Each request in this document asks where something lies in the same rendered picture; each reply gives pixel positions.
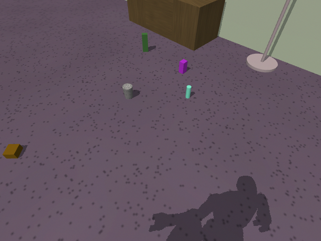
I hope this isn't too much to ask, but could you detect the floor lamp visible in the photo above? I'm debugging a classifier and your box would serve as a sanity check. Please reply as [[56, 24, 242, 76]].
[[246, 0, 290, 72]]

